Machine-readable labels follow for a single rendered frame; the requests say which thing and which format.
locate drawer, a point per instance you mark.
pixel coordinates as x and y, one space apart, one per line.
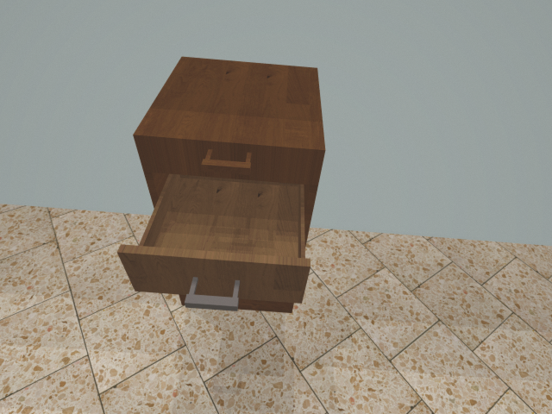
223 230

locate handle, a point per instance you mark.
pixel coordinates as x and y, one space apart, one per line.
225 166
212 302

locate cabinet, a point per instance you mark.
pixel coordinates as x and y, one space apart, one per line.
268 115

